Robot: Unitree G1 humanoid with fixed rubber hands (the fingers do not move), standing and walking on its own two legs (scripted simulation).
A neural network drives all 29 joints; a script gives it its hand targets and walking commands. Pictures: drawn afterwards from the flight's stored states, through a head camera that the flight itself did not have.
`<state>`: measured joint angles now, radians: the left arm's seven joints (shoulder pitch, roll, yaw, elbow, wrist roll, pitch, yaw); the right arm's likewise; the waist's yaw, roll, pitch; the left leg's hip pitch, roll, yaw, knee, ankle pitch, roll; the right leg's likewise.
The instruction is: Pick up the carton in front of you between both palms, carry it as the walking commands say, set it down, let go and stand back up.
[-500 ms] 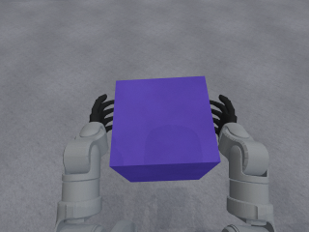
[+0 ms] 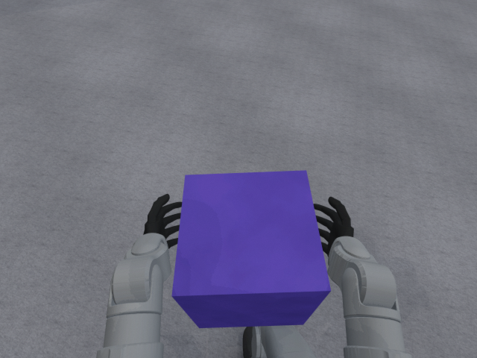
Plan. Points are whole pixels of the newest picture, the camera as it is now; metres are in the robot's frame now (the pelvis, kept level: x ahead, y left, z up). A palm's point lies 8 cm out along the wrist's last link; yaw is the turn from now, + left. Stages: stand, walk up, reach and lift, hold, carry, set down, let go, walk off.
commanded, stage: carry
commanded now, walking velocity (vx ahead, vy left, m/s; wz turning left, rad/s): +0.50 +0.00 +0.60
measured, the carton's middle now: (248, 255) +0.31 -0.04 -0.05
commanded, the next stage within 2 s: none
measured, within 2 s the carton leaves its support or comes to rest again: neither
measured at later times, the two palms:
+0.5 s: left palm (54, 94) +0.60 +0.32 +0.10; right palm (204, 76) +0.66 +0.03 +0.09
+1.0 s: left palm (52, 29) +0.85 +0.40 +0.10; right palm (170, 13) +0.96 +0.12 +0.09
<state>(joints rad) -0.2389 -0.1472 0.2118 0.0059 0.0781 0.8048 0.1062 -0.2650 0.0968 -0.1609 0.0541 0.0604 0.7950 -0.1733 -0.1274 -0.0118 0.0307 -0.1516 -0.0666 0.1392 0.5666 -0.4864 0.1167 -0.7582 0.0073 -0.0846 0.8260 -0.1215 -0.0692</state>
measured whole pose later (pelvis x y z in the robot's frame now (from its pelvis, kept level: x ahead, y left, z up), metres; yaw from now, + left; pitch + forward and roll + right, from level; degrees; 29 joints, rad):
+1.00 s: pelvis +0.69 +0.17 +0.01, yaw +21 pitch +3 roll -1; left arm -0.02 -0.13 0.04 -0.41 0.07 1.20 0.13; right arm -0.01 0.13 -0.07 -0.44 -0.07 1.21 -0.12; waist 0.02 0.04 -0.13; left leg -0.36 0.03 0.04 1.17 -0.36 0.04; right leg -0.39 -0.02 -0.23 0.47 -0.14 -0.08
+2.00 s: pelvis +1.30 +0.39 +0.03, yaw +20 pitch +4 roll +1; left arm -0.03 -0.13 0.06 -0.43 0.07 1.19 0.12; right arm -0.03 0.13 -0.05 -0.46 -0.08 1.21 -0.12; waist 0.03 0.02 -0.05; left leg -0.47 0.09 0.07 1.10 -0.31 0.01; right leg -0.30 -0.04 -0.23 0.39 -0.17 -0.08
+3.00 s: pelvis +1.95 +0.59 +0.03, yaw +20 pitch +4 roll +2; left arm -0.03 -0.13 0.06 -0.43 0.07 1.18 0.11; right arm -0.03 0.13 -0.05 -0.45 -0.08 1.19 -0.12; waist 0.02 0.01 -0.03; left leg -0.48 0.09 0.07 1.10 -0.29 0.01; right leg -0.28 -0.04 -0.23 0.36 -0.16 -0.08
